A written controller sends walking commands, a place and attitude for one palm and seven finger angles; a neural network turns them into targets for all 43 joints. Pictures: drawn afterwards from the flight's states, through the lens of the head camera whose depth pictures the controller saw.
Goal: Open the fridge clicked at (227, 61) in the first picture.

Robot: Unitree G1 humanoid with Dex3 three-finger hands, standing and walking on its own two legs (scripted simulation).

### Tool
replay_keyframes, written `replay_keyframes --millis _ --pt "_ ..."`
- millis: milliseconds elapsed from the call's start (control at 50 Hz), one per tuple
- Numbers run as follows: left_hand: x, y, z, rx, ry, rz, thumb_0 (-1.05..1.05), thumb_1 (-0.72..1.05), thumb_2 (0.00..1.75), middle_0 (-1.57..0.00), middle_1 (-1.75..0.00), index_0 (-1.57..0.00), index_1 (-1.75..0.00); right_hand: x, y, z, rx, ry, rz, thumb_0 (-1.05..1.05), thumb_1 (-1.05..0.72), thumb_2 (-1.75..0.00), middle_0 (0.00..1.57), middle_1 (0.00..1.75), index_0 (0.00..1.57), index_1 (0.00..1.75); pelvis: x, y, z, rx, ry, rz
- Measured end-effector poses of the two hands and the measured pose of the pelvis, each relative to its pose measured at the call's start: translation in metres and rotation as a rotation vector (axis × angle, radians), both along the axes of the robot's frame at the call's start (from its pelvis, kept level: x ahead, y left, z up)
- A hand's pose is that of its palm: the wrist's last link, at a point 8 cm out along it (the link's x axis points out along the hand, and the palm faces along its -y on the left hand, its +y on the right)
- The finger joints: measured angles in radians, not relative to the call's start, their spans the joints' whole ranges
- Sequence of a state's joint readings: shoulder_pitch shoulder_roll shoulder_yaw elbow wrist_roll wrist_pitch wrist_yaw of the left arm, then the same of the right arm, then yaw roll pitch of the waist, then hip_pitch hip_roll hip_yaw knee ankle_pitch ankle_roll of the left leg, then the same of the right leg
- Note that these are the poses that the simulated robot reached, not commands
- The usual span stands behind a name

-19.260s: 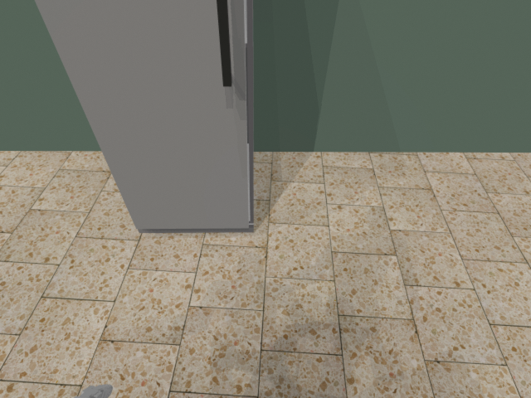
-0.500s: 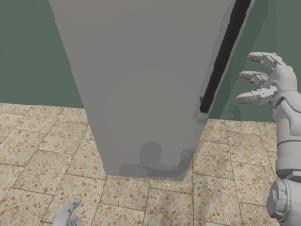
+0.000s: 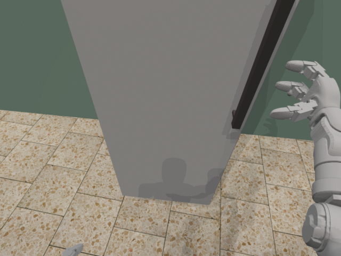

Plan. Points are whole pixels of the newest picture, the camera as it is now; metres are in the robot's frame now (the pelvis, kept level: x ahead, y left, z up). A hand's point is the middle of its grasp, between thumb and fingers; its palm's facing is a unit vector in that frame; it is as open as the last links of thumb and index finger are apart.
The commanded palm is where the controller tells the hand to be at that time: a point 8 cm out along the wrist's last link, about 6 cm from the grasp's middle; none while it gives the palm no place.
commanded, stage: move the hooked fingers beside the handle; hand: right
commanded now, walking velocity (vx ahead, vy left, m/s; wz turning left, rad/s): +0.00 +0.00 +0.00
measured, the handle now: (256, 64) +0.50 -0.14 +0.23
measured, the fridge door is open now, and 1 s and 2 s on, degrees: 0 0 0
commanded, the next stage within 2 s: none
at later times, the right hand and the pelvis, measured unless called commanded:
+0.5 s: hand (280, 89) +0.45 -0.20 +0.20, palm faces +0.05 +1.00 +0.00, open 14.0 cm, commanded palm +0.41 -0.24 +0.20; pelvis +0.00 +0.00 +0.00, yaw -1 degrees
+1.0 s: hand (281, 88) +0.43 -0.18 +0.22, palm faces +0.00 +1.00 +0.02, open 14.0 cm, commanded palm +0.41 -0.24 +0.20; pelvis +0.00 +0.00 +0.00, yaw -2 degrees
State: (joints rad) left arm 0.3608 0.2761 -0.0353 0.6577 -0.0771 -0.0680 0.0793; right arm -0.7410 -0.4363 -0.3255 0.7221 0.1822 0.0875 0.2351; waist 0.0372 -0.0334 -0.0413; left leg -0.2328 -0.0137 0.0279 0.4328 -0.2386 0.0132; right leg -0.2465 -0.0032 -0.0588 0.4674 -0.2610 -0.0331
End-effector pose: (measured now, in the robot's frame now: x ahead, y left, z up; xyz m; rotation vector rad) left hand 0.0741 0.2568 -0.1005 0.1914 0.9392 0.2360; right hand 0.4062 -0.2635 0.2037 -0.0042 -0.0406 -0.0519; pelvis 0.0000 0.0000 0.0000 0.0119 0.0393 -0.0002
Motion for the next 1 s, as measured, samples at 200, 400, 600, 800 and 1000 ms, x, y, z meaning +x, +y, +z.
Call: replay_keyframes --millis 200,400,600,800,1000 --pt "0.025 -0.002 0.006 0.021 -0.059 -0.049 0.01 0.90 0.90 -0.21 -0.30 -0.21 -0.30 -0.002 0.002 -0.009 0.011 0.071 0.010 -0.01 0.50 -0.30 0.30 1.20 0.30 1.20 -0.007 -0.001 -0.002 0.005 0.006 -0.029" --pt "0.024 -0.010 0.005 0.003 -0.064 -0.051 0.01 0.90 0.90 -0.21 -0.30 -0.21 -0.30 0.017 0.018 0.004 0.032 0.023 0.033 -0.01 0.50 -0.30 0.30 1.20 0.30 1.20 -0.006 -0.002 -0.002 0.003 0.020 -0.022" --pt "-0.003 -0.006 -0.005 -0.014 0.020 -0.010 0.01 0.90 0.90 -0.21 -0.30 -0.21 -0.30 0.012 0.014 -0.004 -0.006 -0.003 0.025 -0.01 0.50 -0.30 0.30 1.20 0.30 1.20 0.001 -0.003 -0.002 0.001 0.023 -0.003" --pt "0.014 -0.002 0.001 -0.001 -0.025 -0.020 0.01 0.90 0.90 -0.21 -0.30 -0.21 -0.30 0.005 0.008 -0.010 0.007 0.070 -0.005 -0.01 0.50 -0.30 0.30 1.20 0.30 1.20 -0.001 0.000 -0.002 0.003 0.009 -0.013" --pt "0.037 -0.005 0.006 0.002 -0.082 -0.066 0.01 0.90 0.90 -0.21 -0.30 -0.21 -0.30 0.000 0.025 0.013 0.019 -0.030 0.049 -0.01 0.50 -0.30 0.30 1.20 0.30 1.20 -0.003 0.002 -0.002 0.003 0.001 -0.027"
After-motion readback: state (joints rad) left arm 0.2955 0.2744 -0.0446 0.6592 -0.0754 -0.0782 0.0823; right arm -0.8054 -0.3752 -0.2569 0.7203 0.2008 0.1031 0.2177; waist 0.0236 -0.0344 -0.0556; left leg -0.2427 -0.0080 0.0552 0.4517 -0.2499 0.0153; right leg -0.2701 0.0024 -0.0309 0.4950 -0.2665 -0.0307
